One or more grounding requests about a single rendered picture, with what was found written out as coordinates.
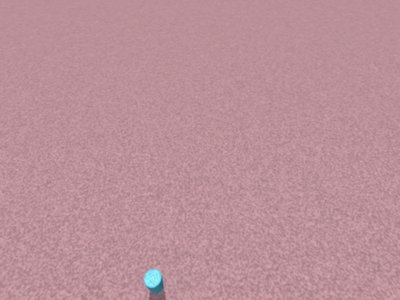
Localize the cup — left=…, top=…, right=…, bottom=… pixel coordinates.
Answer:
left=144, top=268, right=163, bottom=293

